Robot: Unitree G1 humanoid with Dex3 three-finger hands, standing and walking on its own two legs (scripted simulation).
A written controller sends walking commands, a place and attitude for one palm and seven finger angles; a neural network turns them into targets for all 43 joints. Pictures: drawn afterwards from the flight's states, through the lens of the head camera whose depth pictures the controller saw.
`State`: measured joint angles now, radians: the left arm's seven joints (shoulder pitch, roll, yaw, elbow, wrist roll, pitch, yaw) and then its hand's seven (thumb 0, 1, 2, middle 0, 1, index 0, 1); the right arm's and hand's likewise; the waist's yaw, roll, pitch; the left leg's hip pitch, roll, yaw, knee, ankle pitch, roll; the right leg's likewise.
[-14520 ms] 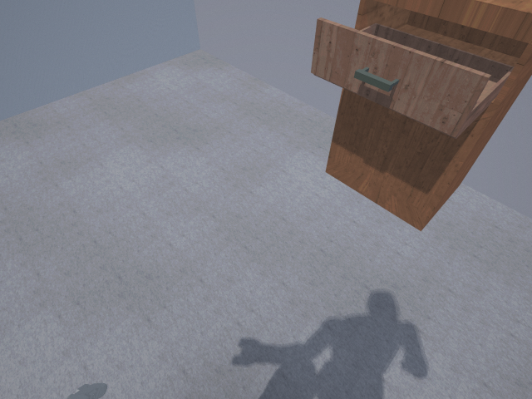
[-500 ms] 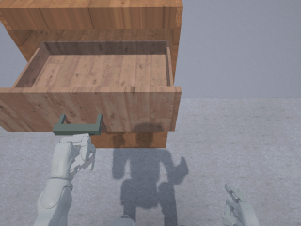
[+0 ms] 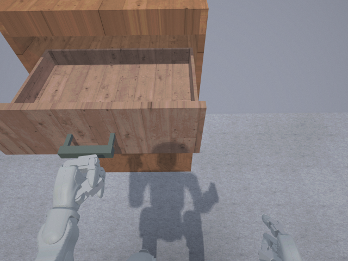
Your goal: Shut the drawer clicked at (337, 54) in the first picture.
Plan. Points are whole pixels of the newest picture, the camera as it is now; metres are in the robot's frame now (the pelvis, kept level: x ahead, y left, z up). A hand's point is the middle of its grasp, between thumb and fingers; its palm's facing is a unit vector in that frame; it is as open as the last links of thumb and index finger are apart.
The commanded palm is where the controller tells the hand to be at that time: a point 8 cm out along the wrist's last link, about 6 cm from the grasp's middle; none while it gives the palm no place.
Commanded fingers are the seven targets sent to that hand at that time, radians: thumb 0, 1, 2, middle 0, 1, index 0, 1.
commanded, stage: push the drawer shut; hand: left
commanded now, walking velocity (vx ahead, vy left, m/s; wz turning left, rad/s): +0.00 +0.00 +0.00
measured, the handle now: (88, 144) +0.36 +0.21 +0.06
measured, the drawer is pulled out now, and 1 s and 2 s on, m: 0.29 0.17 0.06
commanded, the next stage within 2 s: none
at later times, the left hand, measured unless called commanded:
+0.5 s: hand (101, 158) +0.33 +0.18 +0.06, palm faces +0.03 -1.00 -0.04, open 3.1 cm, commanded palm +0.31 +0.23 +0.06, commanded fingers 0.00 0.90 0.90 -1.40 -1.60 -1.40 -1.60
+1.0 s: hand (108, 132) +0.40 +0.18 +0.06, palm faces +0.03 -1.00 -0.03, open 3.1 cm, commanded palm +0.38 +0.23 +0.06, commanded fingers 0.00 0.90 0.90 -1.40 -1.60 -1.40 -1.60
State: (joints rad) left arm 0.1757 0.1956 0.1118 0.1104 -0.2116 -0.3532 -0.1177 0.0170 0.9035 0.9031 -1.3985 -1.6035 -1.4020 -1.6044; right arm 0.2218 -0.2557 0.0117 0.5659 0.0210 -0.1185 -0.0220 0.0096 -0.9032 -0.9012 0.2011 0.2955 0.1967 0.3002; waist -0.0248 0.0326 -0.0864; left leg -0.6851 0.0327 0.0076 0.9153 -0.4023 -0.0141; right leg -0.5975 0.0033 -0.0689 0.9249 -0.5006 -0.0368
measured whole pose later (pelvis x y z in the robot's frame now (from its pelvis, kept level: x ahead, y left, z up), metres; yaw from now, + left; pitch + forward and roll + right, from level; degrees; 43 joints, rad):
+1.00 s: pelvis -0.01 +0.02 +0.00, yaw -1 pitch +13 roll -1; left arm -0.43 0.27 0.22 0.70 -0.16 -0.36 -0.10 0.00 0.86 0.91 -1.40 -1.60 -1.40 -1.60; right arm 0.29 -0.26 0.02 0.64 0.02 -0.04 -0.01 0.01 -0.90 -0.90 0.20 0.30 0.20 0.30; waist -0.08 0.02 -0.09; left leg -0.77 0.04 0.02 0.93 -0.39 0.01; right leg -0.68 0.01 -0.05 0.92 -0.46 -0.02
